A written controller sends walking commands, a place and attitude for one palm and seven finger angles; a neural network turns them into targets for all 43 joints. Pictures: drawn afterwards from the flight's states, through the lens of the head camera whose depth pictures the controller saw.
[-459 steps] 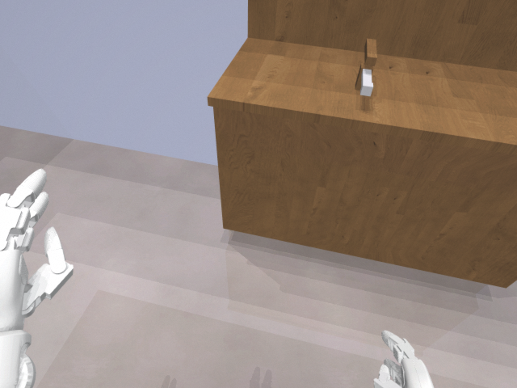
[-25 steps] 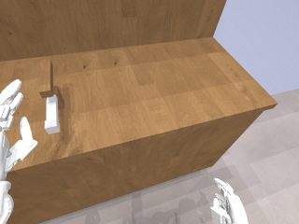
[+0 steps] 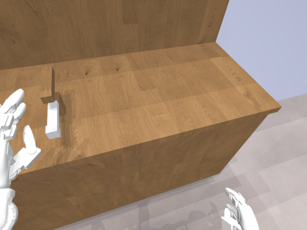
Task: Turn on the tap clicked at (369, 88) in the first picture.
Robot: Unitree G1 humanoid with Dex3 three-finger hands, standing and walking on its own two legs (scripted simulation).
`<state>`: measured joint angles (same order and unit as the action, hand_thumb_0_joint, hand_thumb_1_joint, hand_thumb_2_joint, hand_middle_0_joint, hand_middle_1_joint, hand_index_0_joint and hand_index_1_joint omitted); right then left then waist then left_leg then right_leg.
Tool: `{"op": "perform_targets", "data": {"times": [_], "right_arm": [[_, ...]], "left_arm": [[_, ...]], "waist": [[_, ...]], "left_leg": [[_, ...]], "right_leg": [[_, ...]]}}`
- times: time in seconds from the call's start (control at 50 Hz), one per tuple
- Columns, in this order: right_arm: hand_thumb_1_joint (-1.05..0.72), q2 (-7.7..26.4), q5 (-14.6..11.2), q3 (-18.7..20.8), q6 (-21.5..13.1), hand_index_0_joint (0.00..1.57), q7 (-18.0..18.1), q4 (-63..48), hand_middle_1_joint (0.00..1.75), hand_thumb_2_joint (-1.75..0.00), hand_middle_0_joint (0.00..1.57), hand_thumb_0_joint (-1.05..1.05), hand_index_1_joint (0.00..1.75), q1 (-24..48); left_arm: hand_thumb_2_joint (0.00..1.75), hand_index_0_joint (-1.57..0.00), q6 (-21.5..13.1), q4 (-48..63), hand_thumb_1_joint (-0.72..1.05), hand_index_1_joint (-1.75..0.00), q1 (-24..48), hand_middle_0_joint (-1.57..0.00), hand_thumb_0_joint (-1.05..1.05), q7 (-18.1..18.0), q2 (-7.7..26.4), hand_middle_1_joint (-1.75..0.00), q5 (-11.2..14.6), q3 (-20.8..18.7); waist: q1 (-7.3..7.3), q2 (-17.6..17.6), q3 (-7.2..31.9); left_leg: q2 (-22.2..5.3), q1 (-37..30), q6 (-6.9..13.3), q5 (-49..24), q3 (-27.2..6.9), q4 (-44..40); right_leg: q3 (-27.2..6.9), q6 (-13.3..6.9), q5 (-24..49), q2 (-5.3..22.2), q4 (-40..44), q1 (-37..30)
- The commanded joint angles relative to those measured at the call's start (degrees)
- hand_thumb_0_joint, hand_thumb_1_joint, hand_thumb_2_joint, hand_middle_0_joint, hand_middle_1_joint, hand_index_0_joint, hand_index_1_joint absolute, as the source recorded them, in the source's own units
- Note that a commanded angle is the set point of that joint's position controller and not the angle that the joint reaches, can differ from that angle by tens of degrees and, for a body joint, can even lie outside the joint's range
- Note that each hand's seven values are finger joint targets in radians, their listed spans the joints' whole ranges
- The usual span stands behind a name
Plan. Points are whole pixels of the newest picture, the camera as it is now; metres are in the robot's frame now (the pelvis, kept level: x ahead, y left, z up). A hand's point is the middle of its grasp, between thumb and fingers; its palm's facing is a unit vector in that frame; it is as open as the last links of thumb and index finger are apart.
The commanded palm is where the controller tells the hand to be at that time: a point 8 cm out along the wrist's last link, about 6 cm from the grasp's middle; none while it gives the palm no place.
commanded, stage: look again from close up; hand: left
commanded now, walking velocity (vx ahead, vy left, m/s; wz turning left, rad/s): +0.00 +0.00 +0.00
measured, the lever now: (53, 131) +0.33 +0.30 +0.05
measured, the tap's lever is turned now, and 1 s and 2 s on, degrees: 0 0 0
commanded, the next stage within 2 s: turn the palm inward beside the body in 0.02 s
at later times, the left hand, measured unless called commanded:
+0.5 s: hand (56, 174) +0.19 +0.21 +0.13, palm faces +0.41 -0.85 -0.34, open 7.5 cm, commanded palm +0.15 +0.26 +0.16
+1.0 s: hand (65, 163) +0.21 +0.20 +0.13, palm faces +0.50 -0.82 -0.27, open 7.4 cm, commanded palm +0.16 +0.24 +0.14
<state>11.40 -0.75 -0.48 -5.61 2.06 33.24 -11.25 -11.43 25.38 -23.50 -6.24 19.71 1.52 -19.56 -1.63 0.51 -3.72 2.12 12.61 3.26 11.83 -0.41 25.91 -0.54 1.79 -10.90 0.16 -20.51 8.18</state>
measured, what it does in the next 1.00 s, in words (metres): shifts its weight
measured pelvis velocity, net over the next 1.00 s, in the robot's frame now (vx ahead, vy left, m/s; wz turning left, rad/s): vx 0.02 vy -0.08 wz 0.01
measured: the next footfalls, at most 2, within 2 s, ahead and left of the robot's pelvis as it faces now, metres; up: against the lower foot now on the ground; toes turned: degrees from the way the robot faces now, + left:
none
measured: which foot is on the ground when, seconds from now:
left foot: down 0.00-1.00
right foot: down 0.00-1.00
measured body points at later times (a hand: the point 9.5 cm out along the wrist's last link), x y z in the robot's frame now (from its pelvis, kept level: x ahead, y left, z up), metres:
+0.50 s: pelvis -0.02 -0.04 -0.02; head -0.03 -0.04 +0.43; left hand +0.16 +0.25 +0.15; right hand +0.18 -0.26 -0.08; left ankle +0.02 +0.08 -0.74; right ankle +0.00 -0.14 -0.74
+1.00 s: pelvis +0.02 -0.08 -0.02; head +0.02 -0.10 +0.43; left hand +0.18 +0.24 +0.14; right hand +0.20 -0.32 -0.11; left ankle +0.02 +0.08 -0.74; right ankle +0.00 -0.14 -0.74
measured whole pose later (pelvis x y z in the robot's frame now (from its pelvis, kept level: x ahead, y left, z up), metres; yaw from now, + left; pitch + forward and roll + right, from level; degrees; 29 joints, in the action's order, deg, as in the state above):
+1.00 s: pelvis +0.02 -0.08 -0.02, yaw +0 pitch +1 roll +1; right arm 15.0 0.0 0.4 -10.0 5.3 39.5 -12.2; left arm -3.8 19.6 -26.4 -4.1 17.3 11.4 -23.2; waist -3.5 -1.8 3.6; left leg -0.3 20.0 -1.8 20.1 -3.4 38.7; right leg 4.5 -4.2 -23.1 -2.2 -39.8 18.3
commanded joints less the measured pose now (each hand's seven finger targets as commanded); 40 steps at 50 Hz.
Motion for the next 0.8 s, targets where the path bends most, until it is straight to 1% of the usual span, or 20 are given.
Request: {"op": "perform_targets", "data": {"times": [0.0,0.08,0.1,0.12,0.14,0.16,0.2,0.24,0.28,0.3,0.32,0.38,0.4,0.42,0.46,0.52,0.6,0.66,0.72,0.78], "right_arm": [[-0.9,7.32,-0.52,2.88,-3.36,0.2,0.41,-9.08,0.3,-0.9,0.2,0.0,0.3,5.96],[-0.9,7.16,-0.45,2.95,-3.23,0.2,0.31,-9.1,0.3,-0.9,0.2,0.0,0.3,5.44],[-0.9,10.3,-3.18,-9.3,-2.86,0.2,4.66,-17.45,0.3,-0.9,0.2,0.0,0.3,-4.67],[-0.9,6.51,5.85,1.64,-4.57,0.2,2.54,-8.11,0.3,-0.9,0.2,0.0,0.3,1.76],[-0.9,7.0,4.46,0.89,-5.16,0.2,-1.18,-6.73,0.3,-0.9,0.2,0.0,0.3,3.49],[-0.9,11.43,4.35,3.41,-4.38,0.2,-2.07,-5.51,0.3,-0.9,0.2,0.0,0.3,-0.06],[-0.9,10.01,1.38,2.88,-5.21,0.2,-2.32,-5.76,0.3,-0.9,0.2,0.0,0.3,4.14],[-0.9,10.78,0.83,2.18,-5.18,0.2,-2.7,-6.06,0.3,-0.9,0.2,0.0,0.3,7.22],[-0.9,10.62,0.14,1.04,-4.16,0.2,-2.55,-7.28,0.3,-0.9,0.2,0.0,0.3,9.76],[-0.9,10.44,-0.45,0.82,-3.49,0.2,-2.34,-8.2,0.3,-0.9,0.2,0.0,0.3,11.06],[-0.9,9.69,1.19,1.16,-3.38,0.2,-2.24,-9.7,0.3,-0.9,0.2,0.0,0.3,11.3],[-0.9,7.8,2.23,0.9,-3.61,0.2,-0.91,-9.43,0.3,-0.9,0.2,0.0,0.3,11.85],[-0.9,7.42,1.97,0.75,-4.04,0.2,-0.31,-8.5,0.3,-0.9,0.2,0.0,0.3,11.66],[-0.9,6.2,2.37,0.63,-4.58,0.2,-0.11,-7.99,0.3,-0.9,0.2,0.0,0.3,11.14],[-0.9,6.15,1.91,0.68,-5.33,0.2,0.18,-4.9,0.3,-0.9,0.2,0.0,0.3,10.18],[-0.9,7.46,1.85,0.47,-5.57,0.2,1.12,-3.05,0.3,-0.9,0.2,0.0,0.3,10.29],[-0.9,8.4,0.65,0.06,-5.38,0.2,3.94,-3.58,0.3,-0.9,0.2,0.0,0.3,11.87],[-0.9,8.43,0.52,0.18,-5.42,0.2,5.44,-3.4,0.3,-0.9,0.2,0.0,0.3,12.45],[-0.9,7.63,0.76,0.88,-6.17,0.2,5.27,-2.98,0.3,-0.9,0.2,0.0,0.3,12.82],[-0.9,7.39,1.32,1.79,-7.38,0.2,4.2,-2.63,0.3,-0.9,0.2,0.0,0.3,10.29]], "left_arm": [[0.9,-0.2,-3.24,11.3,0.9,-0.3,3.15,-0.2,0.0,-1.29,10.41,-0.3,0.39,-7.1],[0.9,-0.2,-3.25,11.89,0.9,-0.3,3.43,-0.2,0.0,-1.08,9.21,-0.3,0.57,-5.77],[0.9,-0.2,-13.27,34.96,0.9,-0.3,56.92,-0.2,0.0,-2.79,58.81,-0.3,-1.75,-21.23],[0.9,-0.2,-1.51,-1.28,0.9,-0.3,34.22,-0.2,0.0,0.38,28.36,-0.3,-7.0,-20.02],[0.9,-0.2,1.59,-4.98,0.9,-0.3,22.25,-0.2,0.0,1.82,13.6,-0.3,-2.06,-6.66],[0.9,-0.2,2.54,2.06,0.9,-0.3,18.29,-0.2,0.0,2.33,15.01,-0.3,1.06,-11.06],[0.9,-0.2,8.68,-2.16,0.9,-0.3,7.82,-0.2,0.0,7.09,2.33,-0.3,9.35,-3.9],[0.9,-0.2,12.22,2.49,0.9,-0.3,5.26,-0.2,0.0,9.36,2.58,-0.3,10.5,-1.25],[0.9,-0.2,13.8,2.66,0.9,-0.3,6.3,-0.2,0.0,8.11,6.04,-0.3,6.14,-0.82],[0.9,-0.2,13.26,6.13,0.9,-0.3,6.07,-0.2,0.0,5.81,11.36,-0.3,3.22,-4.63],[0.9,-0.2,11.69,10.47,0.9,-0.3,6.33,-0.2,0.0,4.26,11.91,-0.3,0.49,-4.75],[0.9,-0.2,3.87,14.98,0.9,-0.3,9.2,-0.2,0.0,-1.94,14.79,-0.3,0.67,-10.25],[0.9,-0.2,0.8,18.1,0.9,-0.3,11.63,-0.2,0.0,-3.99,18.86,-0.3,1.32,-14.02],[0.9,-0.2,-1.52,17.55,0.9,-0.3,12.82,-0.2,0.0,-5.13,14.3,-0.3,2.09,-10.79],[0.9,-0.2,-4.04,11.21,0.9,-0.3,14.05,-0.2,0.0,-6.47,11.5,-0.3,3.07,-9.54],[0.9,-0.2,-1.74,3.15,0.9,-0.3,17.59,-0.2,0.0,-5.27,10.53,-0.3,3.09,-6.56],[0.9,-0.2,7.81,-1.26,0.9,-0.3,17.13,-0.2,0.0,0.92,11.35,-0.3,5.2,-2.77],[0.9,-0.2,12.35,-1.03,0.9,-0.3,18.1,-0.2,0.0,3.1,12.79,-0.3,6.56,-3.82],[0.9,-0.2,9.19,2.23,0.9,-0.3,16.61,-0.2,0.0,2.47,13.4,-0.3,7.42,-7.89],[0.9,-0.2,3.41,5.59,0.9,-0.3,9.63,-0.2,0.0,0.65,12.97,-0.3,8.55,-11.56]], "waist": [[-0.05,-2.67,7.82],[0.08,-2.5,8.18],[4.15,-16.76,4.45],[-4.82,-12.38,21.69],[1.17,-7.12,14.84],[-0.67,-6.71,24.08],[-2.88,-8.56,22.76],[-4.02,-7.23,15.09],[-2.79,-1.89,5.72],[-2.64,-1.19,4.92],[-2.55,-1.06,7.78],[-2.52,0.17,9.56],[-3.08,-2.41,10.15],[-2.88,-5.02,12.03],[-1.91,-8.35,8.8],[0.09,-7.84,6.35],[-0.4,-6.37,6.17],[-1.24,1.45,4.61],[-2.68,5.47,6.15],[-3.85,3.22,12.43]], "left_leg": [[-4.94,-0.69,-1.84,-1.15,-4.0,-6.05],[-4.94,-0.45,-1.73,-1.85,-4.06,-5.63],[-2.81,10.24,-0.07,2.27,-4.36,-5.71],[-4.07,-8.8,-3.27,-23.31,-3.53,-2.28],[-4.37,-11.08,-7.55,-37.4,-3.68,-0.35],[-5.86,-18.02,-8.32,-42.16,-3.96,0.67],[-5.33,-20.3,-8.03,-38.22,-2.86,0.81],[-4.6,-11.79,-6.07,-23.74,-2.09,0.65],[-3.62,-0.8,-4.34,-6.88,-2.11,-1.76],[-3.55,0.73,-3.97,-3.74,-1.31,-2.6],[-3.01,1.55,-3.59,-1.59,-1.79,-2.59],[-2.4,3.16,-2.92,6.44,-2.19,-0.57],[-2.3,2.91,-2.97,9.07,-1.75,-0.21],[-1.8,2.77,-3.07,11.14,-1.3,0.5],[-1.48,4.63,-3.04,17.35,-1.35,2.44],[-0.66,6.53,-2.37,17.93,-0.8,5.59],[-0.27,6.88,-1.85,13.46,0.08,7.81],[-1.67,9.31,-2.76,11.65,-1.95,10.07],[-2.54,10.66,-3.22,9.13,-3.73,11.12],[-2.43,9.46,-3.1,4.5,-3.96,11.42]], "right_leg": [[-1.29,-2.44,5.31,1.85,2.5,-2.32],[-1.41,-2.51,5.86,2.09,2.21,-2.89],[-0.26,1.86,-3.39,-2.63,-3.26,-4.27],[2.31,-4.45,5.55,-1.24,-7.85,-2.44],[6.37,-4.19,5.99,-3.89,-6.28,5.45],[5.52,-3.6,6.34,-3.75,-8.36,6.18],[4.79,-3.45,3.65,-3.13,-8.66,7.89],[6.72,-3.47,5.57,-1.7,-6.87,7.56],[8.06,-3.58,2.75,-1.54,-6.55,7.7],[7.96,-3.72,1.18,-2.14,-7.21,7.14],[7.65,-3.73,-0.93,-1.95,-8.04,7.32],[6.42,-3.03,-8.01,-2.52,-9.35,10.42],[5.56,-3.03,-10.14,-2.8,-9.3,10.92],[5.11,-3.04,-12.05,-2.45,-9.28,11.11],[4.19,-2.89,-15.37,-2.1,-9.08,13.61],[2.26,-2.46,-18.46,-0.42,-6.95,15.41],[-4.14,-2.18,-23.65,2.28,-1.62,12.86],[-9.63,-0.33,-26.39,5.87,1.03,10.56],[-10.56,0.81,-21.23,7.18,-0.78,9.11],[-8.15,0.85,-3.5,6.13,-5.99,6.03]]}}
